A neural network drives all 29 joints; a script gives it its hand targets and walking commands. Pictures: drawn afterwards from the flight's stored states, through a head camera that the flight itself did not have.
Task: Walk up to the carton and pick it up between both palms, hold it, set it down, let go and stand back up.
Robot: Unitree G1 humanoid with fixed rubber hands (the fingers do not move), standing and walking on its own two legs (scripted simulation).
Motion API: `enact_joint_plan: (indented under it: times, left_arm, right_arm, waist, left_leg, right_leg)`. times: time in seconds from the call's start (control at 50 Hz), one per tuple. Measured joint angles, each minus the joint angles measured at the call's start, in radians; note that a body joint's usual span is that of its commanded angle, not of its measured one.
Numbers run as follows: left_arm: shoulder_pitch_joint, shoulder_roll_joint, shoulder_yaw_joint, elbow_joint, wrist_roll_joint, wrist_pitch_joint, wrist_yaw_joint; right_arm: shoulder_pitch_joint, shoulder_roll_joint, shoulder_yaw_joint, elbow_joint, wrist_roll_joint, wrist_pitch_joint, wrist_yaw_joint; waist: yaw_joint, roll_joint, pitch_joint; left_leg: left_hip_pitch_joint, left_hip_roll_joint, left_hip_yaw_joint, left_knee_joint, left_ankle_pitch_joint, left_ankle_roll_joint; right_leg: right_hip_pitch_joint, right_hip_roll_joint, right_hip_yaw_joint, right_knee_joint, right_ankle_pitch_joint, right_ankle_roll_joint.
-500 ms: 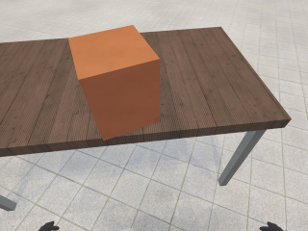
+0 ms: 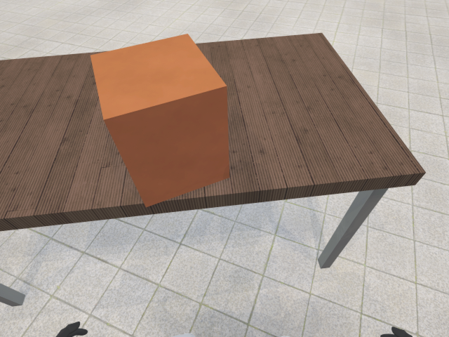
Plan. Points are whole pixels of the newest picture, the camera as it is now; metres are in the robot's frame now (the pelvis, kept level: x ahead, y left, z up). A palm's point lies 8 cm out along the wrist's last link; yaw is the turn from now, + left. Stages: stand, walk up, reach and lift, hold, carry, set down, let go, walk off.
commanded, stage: walk up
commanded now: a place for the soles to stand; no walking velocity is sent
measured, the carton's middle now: (166, 122) +0.52 +0.15 +0.08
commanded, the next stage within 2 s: none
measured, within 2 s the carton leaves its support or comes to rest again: neither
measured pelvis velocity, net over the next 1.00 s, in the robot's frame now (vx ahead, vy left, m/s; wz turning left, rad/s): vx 0.01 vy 0.12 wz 0.00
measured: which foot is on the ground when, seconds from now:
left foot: down 0.00-0.84, up 0.86-0.98, down 1.00-1.00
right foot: down 0.00-0.28, up 0.30-0.80, down 0.82-1.00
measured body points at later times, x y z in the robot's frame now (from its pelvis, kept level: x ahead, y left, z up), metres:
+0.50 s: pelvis +0.01 +0.12 +0.01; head +0.06 +0.15 +0.46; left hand +0.10 +0.43 -0.10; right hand +0.10 -0.19 -0.07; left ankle +0.04 +0.18 -0.71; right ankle +0.03 -0.07 -0.65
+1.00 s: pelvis +0.01 +0.12 +0.01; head +0.04 +0.13 +0.46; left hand +0.10 +0.44 -0.09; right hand +0.11 -0.19 -0.08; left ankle +0.03 +0.24 -0.71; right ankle -0.03 -0.05 -0.71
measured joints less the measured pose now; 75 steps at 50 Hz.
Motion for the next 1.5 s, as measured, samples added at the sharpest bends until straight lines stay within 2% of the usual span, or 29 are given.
enact_joint_plan:
  times: [0.04,0.1,0.18,0.22,0.26,0.3,0.34,0.38,0.48,0.66,0.74,0.82,0.86,0.9,0.94,0.98,1.0,1.04,1.1,1.12,1.14,1.2,1.24,1.5]
  left_arm:
    - [0.000,0.000,0.000,0.000,0.000,0.000,0.004]
    - [0.003,0.000,0.001,0.000,0.009,-0.004,0.023]
    - [0.003,0.003,0.000,0.000,0.023,-0.008,0.043]
    - [0.003,0.008,0.000,0.000,0.028,-0.008,0.046]
    - [0.003,0.014,0.000,0.000,0.030,-0.007,0.046]
    - [0.002,0.026,0.000,0.006,0.029,0.003,0.046]
    - [0.002,0.026,0.000,0.011,0.015,0.024,0.050]
    - [0.002,0.026,0.000,0.010,0.006,0.022,0.053]
    - [0.002,0.027,0.000,0.010,0.005,0.014,0.053]
    - [0.003,0.027,0.000,0.010,0.005,0.036,0.050]
    - [0.003,0.027,0.000,0.016,0.005,0.032,0.050]
    - [0.004,0.029,0.000,0.026,0.005,0.015,0.050]
    - [0.003,0.017,0.000,0.029,0.005,0.011,0.049]
    - [0.007,0.007,0.000,0.029,0.010,0.007,0.049]
    - [0.007,0.006,0.000,0.028,0.014,-0.001,0.049]
    - [0.007,0.006,0.000,0.028,0.015,-0.006,0.044]
    - [0.006,0.005,-0.001,0.028,0.015,-0.006,0.040]
    - [0.002,0.004,-0.001,0.029,0.013,-0.002,0.028]
    - [-0.003,0.004,0.000,0.029,0.010,0.004,0.023]
    - [-0.005,0.004,0.000,0.028,0.010,0.002,0.023]
    - [-0.007,0.004,0.000,0.028,0.010,-0.002,0.023]
    - [-0.007,0.010,0.000,0.029,0.010,-0.011,0.019]
    - [-0.008,0.004,-0.001,0.036,0.010,0.002,0.011]
    - [-0.013,0.003,0.000,0.039,0.002,0.011,-0.004]
  right_arm:
    - [-0.001,0.000,-0.008,0.001,0.000,0.009,0.008]
    - [-0.006,-0.009,-0.032,0.001,0.000,0.037,0.017]
    - [-0.005,-0.032,-0.071,0.000,0.000,0.057,0.018]
    - [-0.005,-0.042,-0.084,0.000,0.000,0.058,0.020]
    - [-0.004,-0.048,-0.092,-0.001,0.000,0.056,0.021]
    - [-0.006,-0.039,-0.085,-0.001,0.000,0.035,0.021]
    - [0.000,-0.023,-0.068,0.000,0.000,0.026,0.021]
    - [0.002,-0.002,-0.051,0.000,0.000,0.026,0.021]
    - [0.002,0.035,-0.012,0.000,0.000,0.026,0.013]
    - [0.002,0.068,0.013,0.000,0.000,0.026,0.004]
    - [0.002,0.068,0.005,0.000,0.000,0.026,0.004]
    - [0.001,0.064,0.000,0.000,0.000,0.028,0.004]
    - [-0.002,0.057,-0.010,0.002,0.000,0.035,0.004]
    - [-0.002,0.046,-0.022,0.001,0.000,0.044,0.004]
    - [-0.001,0.034,-0.037,0.000,0.000,0.046,0.004]
    - [-0.001,0.020,-0.047,0.000,0.000,0.041,0.004]
    - [0.000,0.014,-0.051,0.002,0.000,0.030,0.004]
    - [-0.001,0.012,-0.049,0.004,0.000,0.001,0.002]
    - [0.000,0.013,-0.025,0.005,0.000,-0.018,-0.003]
    - [0.000,0.013,-0.017,0.005,0.000,-0.022,-0.004]
    - [0.000,0.013,-0.009,0.005,0.000,-0.023,-0.006]
    - [0.000,0.015,0.011,0.006,0.000,-0.020,-0.006]
    - [-0.001,0.018,0.020,0.017,0.000,-0.007,-0.006]
    - [-0.004,0.018,0.023,0.032,0.000,-0.011,-0.007]
  waist:
    - [0.000,0.000,0.004]
    - [0.001,0.000,0.021]
    - [0.000,0.002,0.054]
    - [0.000,0.002,0.057]
    - [-0.001,0.004,0.048]
    - [-0.001,-0.020,0.059]
    - [-0.001,-0.022,0.050]
    - [-0.001,-0.022,0.045]
    - [0.000,-0.023,0.052]
    - [0.000,-0.024,0.037]
    - [0.001,-0.024,0.033]
    - [0.001,-0.028,0.034]
    - [0.001,-0.014,0.044]
    - [0.001,-0.006,0.047]
    - [0.000,-0.004,0.040]
    - [-0.001,-0.001,0.019]
    - [-0.001,-0.001,0.012]
    - [-0.001,-0.014,0.014]
    - [0.000,-0.015,0.001]
    - [0.000,-0.015,0.001]
    - [0.000,-0.016,0.003]
    - [0.000,-0.027,0.013]
    - [0.000,-0.023,0.003]
    - [0.000,-0.024,-0.027]
  left_leg:
    - [0.000,0.000,0.000,0.010,-0.013,0.000]
    - [-0.029,0.000,-0.021,0.158,-0.119,0.000]
    - [-0.046,0.001,-0.059,0.270,-0.124,0.000]
    - [-0.047,0.008,-0.070,0.239,-0.124,0.000]
    - [-0.032,0.014,-0.072,0.121,-0.120,0.000]
    - [-0.025,-0.004,-0.051,0.100,-0.058,0.007]
    - [-0.025,-0.004,-0.037,0.092,-0.054,0.025]
    - [-0.012,-0.004,-0.027,0.043,-0.033,0.039]
    - [0.028,-0.013,-0.005,-0.052,0.017,0.062]
    - [0.046,-0.036,0.000,-0.075,0.027,0.077]
    - [0.046,-0.042,0.007,-0.075,0.029,0.077]
    - [0.041,-0.049,0.017,-0.047,0.020,0.070]
    - [0.034,-0.049,0.002,0.005,-0.027,0.046]
    - [0.023,-0.048,-0.031,0.102,-0.086,0.041]
    - [0.021,-0.045,-0.070,0.126,-0.098,0.041]
    - [0.034,-0.029,-0.092,0.039,-0.099,0.041]
    - [0.054,-0.025,-0.094,-0.043,-0.035,0.034]
    - [0.057,-0.036,-0.083,-0.061,0.017,0.011]
    - [0.057,-0.037,-0.081,-0.083,0.016,0.010]
    - [0.057,-0.037,-0.081,-0.087,0.018,0.010]
    - [0.057,-0.037,-0.081,-0.087,0.018,0.010]
    - [0.057,-0.047,-0.076,-0.053,0.001,0.008]
    - [0.060,-0.046,-0.077,-0.048,-0.007,0.006]
    - [0.064,-0.047,-0.077,-0.084,0.025,0.003]
  right_leg:
    - [0.004,0.000,0.000,0.000,-0.002,0.000]
    - [0.021,-0.003,0.001,0.000,-0.007,0.000]
    - [0.047,-0.022,0.001,0.000,-0.015,0.000]
    - [0.045,-0.032,0.000,0.000,-0.017,0.000]
    - [0.032,-0.040,-0.001,0.000,-0.018,0.002]
    - [0.016,-0.054,0.018,0.052,-0.056,0.003]
    - [-0.031,-0.024,0.023,0.157,-0.154,0.003]
    - [-0.074,0.006,0.020,0.220,-0.179,0.003]
    - [-0.111,0.011,-0.019,0.223,-0.183,0.003]
    - [-0.029,0.011,-0.019,0.182,-0.141,0.003]
    - [0.051,0.016,-0.019,0.085,-0.142,0.003]
    - [0.184,0.015,-0.007,-0.134,-0.032,0.007]
    - [0.195,0.018,-0.003,-0.133,-0.036,0.023]
    - [0.205,0.013,-0.001,-0.133,-0.039,0.023]
    - [0.204,0.003,-0.001,-0.133,-0.042,0.023]
    - [0.188,-0.004,-0.003,-0.133,-0.043,0.023]
    - [0.182,-0.007,-0.003,-0.129,-0.045,0.023]
    - [0.156,-0.020,0.002,-0.079,-0.041,0.023]
    - [0.100,-0.006,0.003,-0.020,-0.177,0.023]
    - [0.087,-0.004,0.003,-0.019,-0.184,0.023]
    - [0.079,-0.004,0.003,-0.029,-0.159,0.023]
    - [0.105,-0.013,0.012,-0.123,0.059,0.027]
    - [0.111,-0.015,0.011,-0.123,0.040,0.051]
    - [0.099,-0.016,0.010,-0.123,0.032,0.051]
